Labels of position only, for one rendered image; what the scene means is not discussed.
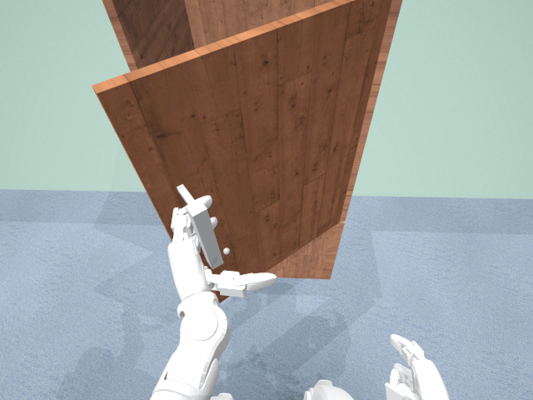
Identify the handle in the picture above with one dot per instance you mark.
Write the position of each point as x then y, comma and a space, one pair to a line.
203, 227

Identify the robot right hand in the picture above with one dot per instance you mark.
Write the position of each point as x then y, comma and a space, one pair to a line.
422, 382

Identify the cupboard door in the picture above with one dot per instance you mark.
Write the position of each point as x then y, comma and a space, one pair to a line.
266, 122

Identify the robot left forearm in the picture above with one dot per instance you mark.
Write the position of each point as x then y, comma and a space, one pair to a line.
192, 371

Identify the robot left hand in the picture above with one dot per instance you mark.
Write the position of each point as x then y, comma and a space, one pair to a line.
188, 269

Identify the right robot shin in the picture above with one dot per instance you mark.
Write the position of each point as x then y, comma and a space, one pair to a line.
324, 382

